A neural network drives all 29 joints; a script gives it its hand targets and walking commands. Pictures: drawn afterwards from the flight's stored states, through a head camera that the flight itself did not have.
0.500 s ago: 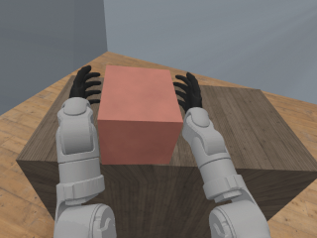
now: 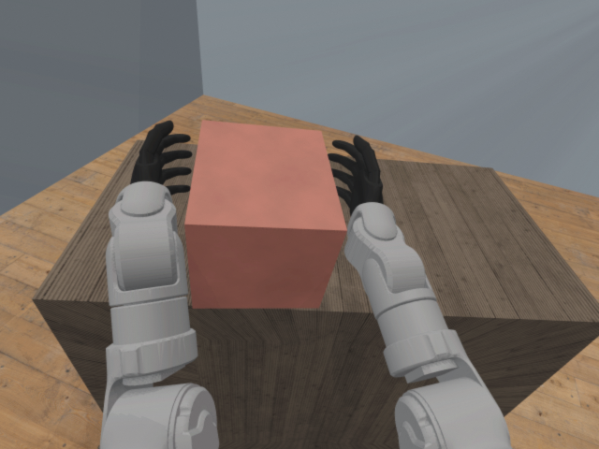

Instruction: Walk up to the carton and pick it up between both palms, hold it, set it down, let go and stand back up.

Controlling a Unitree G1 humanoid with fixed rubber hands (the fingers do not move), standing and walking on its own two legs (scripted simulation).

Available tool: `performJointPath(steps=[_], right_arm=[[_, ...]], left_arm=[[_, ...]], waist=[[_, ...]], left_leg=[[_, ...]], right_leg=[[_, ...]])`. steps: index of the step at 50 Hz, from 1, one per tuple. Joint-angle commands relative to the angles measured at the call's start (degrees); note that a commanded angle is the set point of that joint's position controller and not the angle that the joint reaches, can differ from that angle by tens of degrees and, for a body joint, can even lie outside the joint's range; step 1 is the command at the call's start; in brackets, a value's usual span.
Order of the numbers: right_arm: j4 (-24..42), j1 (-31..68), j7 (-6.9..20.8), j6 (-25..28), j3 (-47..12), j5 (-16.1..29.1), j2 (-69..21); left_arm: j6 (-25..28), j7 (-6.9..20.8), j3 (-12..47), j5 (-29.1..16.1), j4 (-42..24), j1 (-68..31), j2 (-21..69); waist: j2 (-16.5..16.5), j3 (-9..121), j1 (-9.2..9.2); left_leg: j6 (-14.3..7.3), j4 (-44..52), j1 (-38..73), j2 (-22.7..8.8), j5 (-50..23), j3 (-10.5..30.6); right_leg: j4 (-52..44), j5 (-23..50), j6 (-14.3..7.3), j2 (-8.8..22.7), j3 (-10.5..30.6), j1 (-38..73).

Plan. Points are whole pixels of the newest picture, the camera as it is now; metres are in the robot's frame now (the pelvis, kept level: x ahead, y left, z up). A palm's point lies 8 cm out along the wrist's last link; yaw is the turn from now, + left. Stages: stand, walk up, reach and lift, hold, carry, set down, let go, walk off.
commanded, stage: hold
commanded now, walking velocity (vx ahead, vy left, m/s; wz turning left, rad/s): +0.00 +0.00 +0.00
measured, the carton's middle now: (260, 214) +0.38 +0.02 +0.17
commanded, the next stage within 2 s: set down in 1.86 s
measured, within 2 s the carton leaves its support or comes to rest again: neither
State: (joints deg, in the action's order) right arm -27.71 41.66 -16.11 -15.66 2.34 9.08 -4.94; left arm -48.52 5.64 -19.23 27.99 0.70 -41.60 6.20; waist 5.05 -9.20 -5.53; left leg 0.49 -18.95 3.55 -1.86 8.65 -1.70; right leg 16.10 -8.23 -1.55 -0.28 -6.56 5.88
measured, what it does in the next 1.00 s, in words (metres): stands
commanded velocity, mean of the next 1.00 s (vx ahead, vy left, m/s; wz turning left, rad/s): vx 0.00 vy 0.00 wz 0.00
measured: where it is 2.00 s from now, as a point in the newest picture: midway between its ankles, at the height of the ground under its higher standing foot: outside the picture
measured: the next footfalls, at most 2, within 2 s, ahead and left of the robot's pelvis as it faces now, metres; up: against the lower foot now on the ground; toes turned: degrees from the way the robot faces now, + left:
none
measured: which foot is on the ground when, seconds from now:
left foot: down 0.00-1.00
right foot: down 0.00-1.00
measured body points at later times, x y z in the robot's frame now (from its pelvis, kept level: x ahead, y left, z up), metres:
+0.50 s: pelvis +0.00 +0.00 +0.00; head -0.03 +0.03 +0.45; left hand +0.38 +0.14 +0.22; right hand +0.38 -0.12 +0.21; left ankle +0.04 +0.12 -0.75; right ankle +0.03 -0.10 -0.75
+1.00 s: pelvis +0.00 +0.00 +0.00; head -0.03 +0.03 +0.45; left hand +0.39 +0.13 +0.22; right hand +0.37 -0.13 +0.20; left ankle +0.04 +0.12 -0.75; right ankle +0.03 -0.10 -0.75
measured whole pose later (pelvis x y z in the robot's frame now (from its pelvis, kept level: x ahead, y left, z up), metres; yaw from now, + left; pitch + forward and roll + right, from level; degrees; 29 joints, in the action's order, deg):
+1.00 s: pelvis +0.00 +0.00 +0.00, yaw +2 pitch -13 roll +0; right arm -27.0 40.7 -15.8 -15.8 6.1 5.3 -7.5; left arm -46.6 5.8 -17.6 26.1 4.6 -41.7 4.0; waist 5.7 -8.3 -8.3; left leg 0.1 -18.3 2.5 -1.0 7.8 -0.6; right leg 16.3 -8.5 -1.1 0.5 -7.9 5.1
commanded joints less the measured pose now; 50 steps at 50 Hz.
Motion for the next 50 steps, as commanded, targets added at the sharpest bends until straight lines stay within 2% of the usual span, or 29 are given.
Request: performJointPath(steps=[1, 20, 29, 43, 44, 45, 46, 48, 50], right_arm=[[14.2, 43.9, 7.0, 3.5, -17.8, 2.5, -23.7], [14.7, 44.0, 6.5, 3.3, -18.4, 2.6, -24.4], [15.8, 43.8, 6.2, 3.2, -19.5, 3.3, -24.8], [14.9, 44.5, 6.9, 3.6, -18.1, 2.5, -24.2], [15.9, 40.4, 5.9, 3.2, -13.0, -1.6, -25.8], [14.7, 41.8, 5.9, 2.9, -13.5, -1.7, -26.1], [14.3, 41.4, 6.0, 3.1, -13.2, -2.0, -26.4], [12.9, 40.5, 6.4, 3.0, -13.9, -2.0, -26.5], [12.9, 41.1, 6.7, 3.8, -16.6, -0.6, -26.0]], left_arm=[[2.0, 6.7, 23.1, -9.0, -1.1, -33.6, 24.6], [1.9, 7.2, 22.0, -8.6, -0.6, -33.3, 23.7], [2.1, 7.2, 22.8, -9.0, -2.1, -33.4, 23.8], [2.2, 6.8, 23.3, -9.4, -1.5, -34.3, 24.6], [3.3, 7.3, 28.5, -11.8, 4.3, -33.8, 23.9], [4.5, 7.4, 27.3, -11.9, 3.6, -33.8, 25.0], [4.9, 7.3, 27.6, -11.9, 4.0, -34.6, 24.5], [5.1, 6.6, 26.2, -10.6, 3.8, -34.5, 25.2], [5.0, 6.2, 24.5, -9.6, 2.8, -33.6, 24.8]], waist=[[-6.9, 23.4, -0.88], [-5.8, 23.7, -0.63], [-6.0, 24.9, -0.63], [-6.7, 24.4, -0.75], [-3.9, 21.6, -9.47], [-4.7, 21.8, -6.29], [-4.5, 21.8, -7.49], [-5.6, 20.8, -5.6], [-6.1, 22.6, -3.43]], left_leg=[[-0.9, 2.7, 2.5, 2.9, -9.2, -3.5], [-1.7, 2.8, 1.5, 3.6, -8.2, -3.9], [-1.5, 2.1, 2.5, 3.7, -10.7, -3.7], [-1.2, 2.7, 2.4, 3.1, -8.7, -3.6], [-1.3, 3.2, -0.4, 4.0, 1.0, -3.1], [-2.2, 5.1, -1.5, 3.6, 3.7, -2.1], [-2.1, 5.4, -1.6, 3.4, 4.0, -2.5], [-2.2, 5.7, -1.0, 3.7, 3.4, -2.2], [-1.9, 4.8, 0.4, 3.3, -2.2, -1.8]], right_leg=[[-1.4, 5.2, 3.1, -2.8, -1.6, 5.1], [-1.2, 8.0, 3.9, -2.2, -1.0, 6.7], [-0.8, 10.6, 4.0, -2.3, -1.0, 7.2], [-1.2, 6.0, 3.2, -2.7, -1.4, 5.3], [-2.1, 6.9, 5.5, -1.0, -1.5, 4.0], [-1.5, 6.1, 5.7, -0.7, -1.3, 3.3], [-1.3, 6.1, 5.5, -0.9, -1.1, 3.1], [-1.4, 5.9, 5.5, -0.8, -0.9, 3.3], [-0.4, 8.8, 5.1, -1.5, -1.3, 4.8]])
